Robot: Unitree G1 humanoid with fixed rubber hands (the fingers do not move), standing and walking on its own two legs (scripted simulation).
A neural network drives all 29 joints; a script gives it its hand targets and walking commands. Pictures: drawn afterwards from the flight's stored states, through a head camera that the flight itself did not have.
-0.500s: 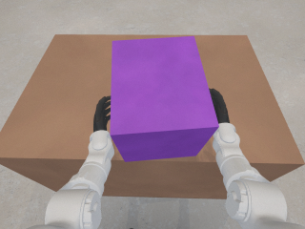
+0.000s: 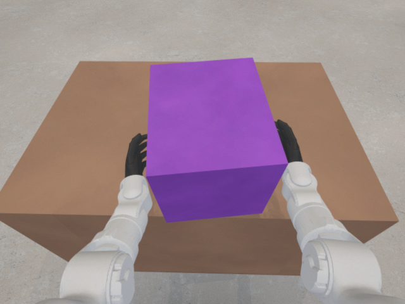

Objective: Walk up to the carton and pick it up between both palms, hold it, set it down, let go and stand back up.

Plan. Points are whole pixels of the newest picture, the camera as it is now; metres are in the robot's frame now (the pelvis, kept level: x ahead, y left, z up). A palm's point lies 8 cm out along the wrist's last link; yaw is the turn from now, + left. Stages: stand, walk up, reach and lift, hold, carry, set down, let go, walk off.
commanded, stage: reach and lift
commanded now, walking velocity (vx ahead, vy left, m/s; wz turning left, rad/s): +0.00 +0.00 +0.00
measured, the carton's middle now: (208, 142) +0.47 +0.01 +0.03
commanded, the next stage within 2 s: none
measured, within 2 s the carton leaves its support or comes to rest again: neither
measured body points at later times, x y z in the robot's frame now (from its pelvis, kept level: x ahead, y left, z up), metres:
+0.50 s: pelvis -0.02 +0.00 +0.00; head -0.03 -0.01 +0.45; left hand +0.38 +0.17 +0.08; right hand +0.41 -0.16 +0.12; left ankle +0.04 +0.14 -0.73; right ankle +0.02 -0.10 -0.73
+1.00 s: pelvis -0.02 +0.00 +0.00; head -0.07 +0.00 +0.45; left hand +0.38 +0.19 +0.14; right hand +0.40 -0.14 +0.18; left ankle +0.04 +0.14 -0.73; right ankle +0.02 -0.10 -0.73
